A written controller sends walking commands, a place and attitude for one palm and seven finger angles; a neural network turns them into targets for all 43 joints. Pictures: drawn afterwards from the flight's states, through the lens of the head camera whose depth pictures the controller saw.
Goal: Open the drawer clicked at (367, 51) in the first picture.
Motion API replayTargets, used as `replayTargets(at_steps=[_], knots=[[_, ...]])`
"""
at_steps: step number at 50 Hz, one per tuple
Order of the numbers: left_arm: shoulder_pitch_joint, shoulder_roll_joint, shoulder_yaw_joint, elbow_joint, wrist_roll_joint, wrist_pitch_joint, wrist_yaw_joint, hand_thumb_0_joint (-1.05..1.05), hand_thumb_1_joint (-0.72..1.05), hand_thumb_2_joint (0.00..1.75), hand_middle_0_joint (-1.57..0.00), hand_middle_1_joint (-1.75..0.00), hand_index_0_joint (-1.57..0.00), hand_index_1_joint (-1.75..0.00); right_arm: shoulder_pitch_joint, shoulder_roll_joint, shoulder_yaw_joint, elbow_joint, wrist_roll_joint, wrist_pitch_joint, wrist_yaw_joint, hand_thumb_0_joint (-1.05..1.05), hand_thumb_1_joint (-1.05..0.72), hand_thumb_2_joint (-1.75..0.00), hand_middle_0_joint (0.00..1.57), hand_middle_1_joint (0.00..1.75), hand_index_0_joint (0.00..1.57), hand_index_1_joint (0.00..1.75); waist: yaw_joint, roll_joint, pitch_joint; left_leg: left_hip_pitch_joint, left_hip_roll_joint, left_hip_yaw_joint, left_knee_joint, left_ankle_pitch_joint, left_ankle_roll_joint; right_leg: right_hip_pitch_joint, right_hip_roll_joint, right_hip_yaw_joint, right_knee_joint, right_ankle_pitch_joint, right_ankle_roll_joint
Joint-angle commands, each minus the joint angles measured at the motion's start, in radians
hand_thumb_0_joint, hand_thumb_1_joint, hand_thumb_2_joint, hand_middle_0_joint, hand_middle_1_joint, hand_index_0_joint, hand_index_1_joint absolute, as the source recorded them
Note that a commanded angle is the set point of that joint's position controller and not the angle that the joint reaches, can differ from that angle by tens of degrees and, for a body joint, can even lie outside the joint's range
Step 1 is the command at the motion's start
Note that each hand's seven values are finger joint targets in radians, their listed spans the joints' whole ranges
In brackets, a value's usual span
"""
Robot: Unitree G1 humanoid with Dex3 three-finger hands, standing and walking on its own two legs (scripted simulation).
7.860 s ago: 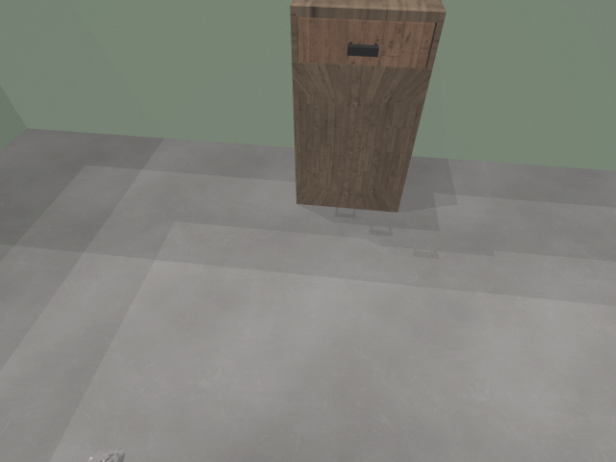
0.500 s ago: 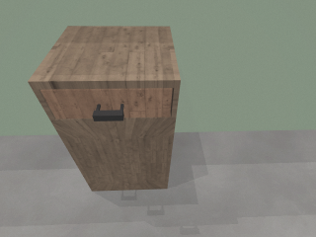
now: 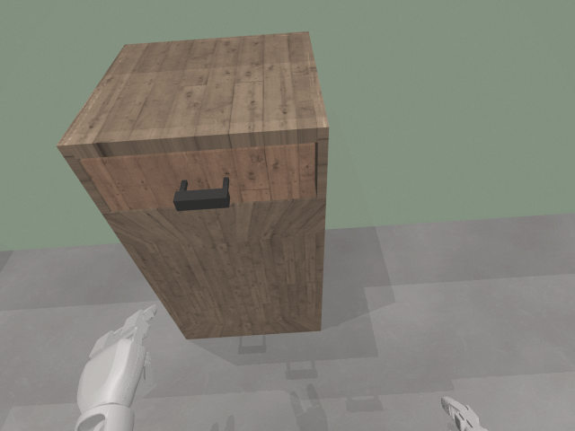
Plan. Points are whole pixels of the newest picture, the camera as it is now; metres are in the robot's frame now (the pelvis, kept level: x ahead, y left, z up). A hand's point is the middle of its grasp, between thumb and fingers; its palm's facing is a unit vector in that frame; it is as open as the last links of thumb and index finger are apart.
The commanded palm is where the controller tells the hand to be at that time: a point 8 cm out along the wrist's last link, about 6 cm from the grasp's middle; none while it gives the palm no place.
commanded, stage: raise the hand with hooked fingers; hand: left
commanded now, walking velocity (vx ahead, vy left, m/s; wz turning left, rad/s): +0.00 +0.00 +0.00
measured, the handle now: (203, 191) +0.54 +0.20 +0.01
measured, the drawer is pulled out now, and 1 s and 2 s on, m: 0.00 0.00 0.00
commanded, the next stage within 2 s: move the hooked fingers above the handle in 1.68 s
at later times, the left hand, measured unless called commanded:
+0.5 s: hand (138, 354) +0.22 +0.22 +0.01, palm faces +0.03 -0.10 -0.99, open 10.4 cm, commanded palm +0.20 +0.22 +0.06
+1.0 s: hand (123, 283) +0.29 +0.24 +0.08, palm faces +0.10 -0.09 -0.99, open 13.2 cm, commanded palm +0.27 +0.24 +0.14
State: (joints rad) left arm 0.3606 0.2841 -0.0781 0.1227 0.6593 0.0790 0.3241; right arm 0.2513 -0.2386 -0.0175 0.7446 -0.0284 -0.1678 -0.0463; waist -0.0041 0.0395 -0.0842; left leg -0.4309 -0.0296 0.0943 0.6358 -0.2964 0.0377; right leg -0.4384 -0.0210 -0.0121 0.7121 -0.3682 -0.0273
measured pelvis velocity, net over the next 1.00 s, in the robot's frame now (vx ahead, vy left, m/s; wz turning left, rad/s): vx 0.02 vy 0.00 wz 0.02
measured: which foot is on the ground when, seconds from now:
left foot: down 0.00-1.00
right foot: down 0.00-1.00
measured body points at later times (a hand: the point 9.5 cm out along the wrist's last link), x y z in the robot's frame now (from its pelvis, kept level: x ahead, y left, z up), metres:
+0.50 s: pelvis +0.00 -0.03 -0.01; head +0.02 -0.06 +0.44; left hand +0.22 +0.22 +0.06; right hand +0.23 -0.22 -0.10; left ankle +0.02 +0.10 -0.72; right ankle +0.00 -0.10 -0.72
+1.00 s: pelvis +0.02 +0.00 +0.01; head +0.03 -0.04 +0.46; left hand +0.28 +0.24 +0.13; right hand +0.24 -0.22 -0.09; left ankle +0.02 +0.10 -0.72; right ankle +0.00 -0.10 -0.72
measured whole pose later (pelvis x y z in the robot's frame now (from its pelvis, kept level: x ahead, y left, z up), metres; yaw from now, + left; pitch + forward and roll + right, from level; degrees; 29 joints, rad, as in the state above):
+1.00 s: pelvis +0.02 +0.00 +0.01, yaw +1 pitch +3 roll +1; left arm 0.07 0.41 -0.09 -0.02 0.96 0.14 0.19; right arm 0.10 -0.24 -0.02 0.62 0.00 0.11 -0.02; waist 0.07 0.07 -0.05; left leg -0.32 -0.02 0.06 0.56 -0.30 0.03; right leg -0.30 -0.01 -0.04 0.60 -0.35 -0.03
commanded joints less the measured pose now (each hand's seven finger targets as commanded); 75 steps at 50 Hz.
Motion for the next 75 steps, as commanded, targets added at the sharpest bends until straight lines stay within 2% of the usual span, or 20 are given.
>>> replayTargets(at_steps=[1, 2, 4, 5, 7, 9, 11, 12, 16, 21, 25, 28, 31, 36, 43, 48, 53, 64, 68, 75], knots=[[0.25, -0.013, -0.056, 0.017, 0.333, -0.045, 0.092, 0.0, 0.62, 0.78, -0.22, -0.48, -0.22, -0.48, -0.214, -0.124, -0.055, -0.276, -0.024, 0.078, 0.054, 0.0, -0.9, -0.9, 0.2, 0.3, 0.2, 0.3, 0.1, -0.316, 0.024, -0.15, 0.004, -0.077, 0.013, -0.008, -0.024, -0.144, 0.048, 0.091, -0.104, -0.085, -0.047], [0.244, 0.029, -0.012, -0.005, 0.375, -0.064, 0.103, 0.0, 0.6, 0.77, -0.22, -0.5, -0.22, -0.5, -0.235, -0.119, -0.057, -0.294, -0.015, 0.102, 0.067, 0.0, -0.9, -0.9, 0.2, 0.3, 0.2, 0.3, 0.128, -0.291, 0.003, -0.163, -0.006, -0.075, 0.025, 0.007, -0.024, -0.112, 0.044, 0.125, -0.095, -0.05, -0.054], [0.158, 0.1, 0.038, -0.126, 0.437, -0.086, 0.134, 0.0, 0.55, 0.75, -0.22, -0.53, -0.22, -0.53, -0.266, -0.109, -0.049, -0.335, -0.015, 0.142, 0.082, 0.0, -0.9, -0.9, 0.2, 0.3, 0.2, 0.3, 0.146, -0.173, -0.092, -0.154, -0.019, -0.065, 0.049, 0.018, -0.019, -0.091, 0.035, 0.134, -0.05, -0.017, -0.053], [0.107, 0.134, 0.065, -0.156, 0.465, -0.09, 0.155, 0.0, 0.53, 0.74, -0.23, -0.54, -0.23, -0.54, -0.268, -0.102, -0.048, -0.346, -0.018, 0.155, 0.084, 0.0, -0.9, -0.9, 0.2, 0.3, 0.2, 0.3, 0.141, -0.145, -0.123, -0.135, -0.022, -0.063, 0.068, 0.028, -0.014, -0.1, 0.036, 0.143, -0.041, -0.003, -0.052], [-0.007, 0.195, 0.133, -0.243, 0.463, -0.084, 0.197, 0.0, 0.48, 0.72, -0.23, -0.57, -0.23, -0.57, -0.258, -0.096, -0.057, -0.358, -0.023, 0.177, 0.072, 0.0, -0.9, -0.9, 0.2, 0.3, 0.2, 0.3, 0.122, -0.091, -0.179, -0.114, -0.028, -0.07, 0.1, 0.024, -0.008, -0.107, 0.037, 0.156, -0.028, 0.005, -0.045], [-0.155, 0.208, 0.134, -0.314, 0.448, -0.078, 0.232, 0.0, 0.43, 0.7, -0.23, -0.6, -0.23, -0.6, -0.264, -0.089, -0.057, -0.362, -0.03, 0.184, 0.058, 0.0, -0.9, -0.9, 0.2, 0.3, 0.2, 0.3, 0.079, -0.053, -0.215, -0.067, -0.03, -0.074, 0.14, 0.021, 0.0, -0.139, 0.029, 0.187, -0.039, 0.007, -0.037], [-0.245, 0.228, 0.137, -0.339, 0.444, -0.084, 0.249, 0.0, 0.39, 0.68, -0.24, -0.63, -0.24, -0.63, -0.274, -0.083, -0.05, -0.354, -0.034, 0.187, 0.046, 0.0, -0.9, -0.9, 0.2, 0.3, 0.2, 0.3, 0.056, -0.005, -0.221, -0.032, -0.031, -0.082, 0.167, 0.022, 0.003, -0.167, 0.025, 0.186, -0.04, 0.005, -0.035], [-0.326, 0.241, 0.128, -0.364, 0.439, -0.085, 0.249, 0.0, 0.36, 0.67, -0.24, -0.64, -0.24, -0.64, -0.279, -0.081, -0.046, -0.343, -0.038, 0.186, 0.04, 0.0, -0.9, -0.9, 0.2, 0.3, 0.2, 0.3, 0.032, -0.02, -0.215, -0.02, -0.031, -0.093, 0.185, 0.008, 0.005, -0.194, 0.026, 0.2, -0.055, -0.027, -0.032], [-0.335, 0.211, 0.066, -0.298, 0.393, -0.05, 0.19, 0.0, 0.27, 0.63, -0.25, -0.7, -0.25, -0.7, -0.293, -0.078, -0.03, -0.325, -0.029, 0.182, 0.023, 0.0, -0.9, -0.9, 0.2, 0.3, 0.2, 0.3, 0.023, 0.005, -0.19, -0.014, -0.029, -0.082, 0.143, 0.016, 0.011, -0.106, 0.023, 0.155, -0.087, 0.049, -0.017], [-0.216, 0.229, 0.073, -0.237, 0.34, 0.018, 0.05, 0.0, 0.15, 0.58, -0.25, -0.78, -0.25, -0.78, -0.295, -0.078, -0.008, -0.314, -0.011, 0.199, 0.01, 0.0, -0.9, -0.9, 0.2, 0.3, 0.2, 0.3, 0.067, -0.086, -0.164, -0.023, -0.026, -0.078, 0.046, 0.097, 0.005, 0.087, 0.013, 0.156, -0.136, 0.233, 0.003], [-0.164, 0.248, 0.106, -0.253, 0.329, -0.007, -0.013, 0.0, 0.06, 0.54, -0.26, -0.84, -0.26, -0.84, -0.292, -0.078, 0.001, -0.307, -0.009, 0.203, 0.016, 0.0, -0.9, -0.9, 0.2, 0.3, 0.2, 0.3, 0.092, -0.09, -0.134, -0.004, -0.023, -0.076, -0.013, 0.148, 0.0, 0.157, 0.011, 0.136, -0.14, 0.339, 0.005], [-0.188, 0.275, 0.146, -0.315, 0.34, -0.044, -0.004, 0.0, -0.01, 0.51, -0.27, -0.88, -0.27, -0.88, -0.285, -0.079, -0.009, -0.308, -0.015, 0.2, 0.022, 0.0, -0.9, -0.9, 0.2, 0.3, 0.2, 0.3, 0.104, -0.067, -0.164, 0.031, -0.023, -0.075, -0.028, 0.181, 0.002, 0.18, 0.013, 0.122, -0.138, 0.36, 0.0], [-0.242, 0.278, 0.162, -0.326, 0.338, -0.063, 0.024, 0.0, -0.08, 0.48, -0.27, -0.93, -0.27, -0.93, -0.272, -0.082, -0.022, -0.298, -0.012, 0.197, 0.025, 0.0, -0.9, -0.9, 0.2, 0.3, 0.2, 0.3, 0.093, -0.06, -0.171, 0.058, -0.022, -0.074, -0.031, 0.184, 0.003, 0.156, 0.016, 0.1, -0.14, 0.337, -0.003], [-0.347, 0.28, 0.146, -0.343, 0.332, -0.044, 0.044, 0.0, -0.2, 0.43, -0.28, -1.0, -0.28, -1.0, -0.264, -0.093, -0.039, -0.282, -0.001, 0.196, 0.025, 0.0, -0.9, -0.9, 0.2, 0.3, 0.2, 0.3, 0.082, -0.02, -0.212, 0.131, -0.016, -0.074, -0.042, 0.23, 0.005, 0.145, 0.022, 0.066, -0.137, 0.349, -0.007], [-0.417, 0.278, 0.096, -0.344, 0.311, 0.033, -0.048, 0.0, -0.36, 0.36, -0.29, -1.11, -0.29, -1.11, -0.277, -0.104, -0.036, -0.276, 0.02, 0.217, 0.024, 0.0, -0.9, -0.9, 0.2, 0.3, 0.2, 0.3, 0.083, -0.033, -0.174, 0.198, -0.003, -0.084, -0.092, 0.318, 0.002, 0.171, 0.029, 0.027, -0.162, 0.38, -0.007], [-0.505, 0.327, 0.115, -0.349, 0.311, 0.063, -0.11, 0.0, -0.48, 0.31, -0.3, -1.18, -0.3, -1.18, -0.28, -0.103, -0.021, -0.282, 0.026, 0.241, 0.024, 0.0, -0.9, -0.9, 0.2, 0.3, 0.2, 0.3, 0.093, -0.02, -0.173, 0.239, 0.001, -0.085, -0.135, 0.351, -0.002, 0.22, 0.03, 0.016, -0.192, 0.378, -0.008], [-0.614, 0.347, 0.112, -0.316, 0.301, 0.081, -0.168, 0.0, -0.5, 0.3, -0.3, -1.2, -0.3, -1.2, -0.285, -0.103, -0.007, -0.275, 0.037, 0.262, 0.024, 0.0, -0.9, -0.9, 0.2, 0.3, 0.2, 0.3, 0.083, -0.017, -0.154, 0.266, 0.006, -0.092, -0.169, 0.376, -0.008, 0.24, 0.036, 0.005, -0.222, 0.373, -0.01], [-0.823, 0.417, 0.126, -0.285, 0.26, 0.044, -0.279, 0.0, -0.5, 0.3, -0.3, -1.2, -0.3, -1.2, -0.273, -0.112, 0.0, -0.263, 0.045, 0.275, 0.021, 0.0, -0.9, -0.9, 0.2, 0.3, 0.2, 0.3, 0.073, 0.005, -0.162, 0.321, 0.007, -0.108, -0.211, 0.394, -0.009, 0.274, 0.037, -0.009, -0.277, 0.355, -0.012], [-0.715, 0.389, 0.124, -0.244, 0.238, 0.03, -0.311, 0.0, -0.5, 0.3, -0.3, -1.2, -0.3, -1.2, -0.258, -0.12, -0.002, -0.273, 0.047, 0.278, 0.033, 0.0, -0.9, -0.9, 0.2, 0.3, 0.2, 0.3, 0.089, -0.037, -0.15, 0.297, 0.008, -0.105, -0.227, 0.386, -0.01, 0.295, 0.036, -0.013, -0.285, 0.352, -0.012], [-0.751, 0.424, 0.164, -0.319, 0.244, -0.039, -0.263, 0.0, -0.5, 0.3, -0.3, -1.2, -0.3, -1.2, -0.253, -0.121, -0.011, -0.272, 0.044, 0.264, 0.034, 0.0, -0.9, -0.9, 0.2, 0.3, 0.2, 0.3, 0.094, 0.014, -0.166, 0.299, 0.006, -0.109, -0.233, 0.334, -0.009, 0.27, 0.039, -0.007, -0.291, 0.288, -0.014]])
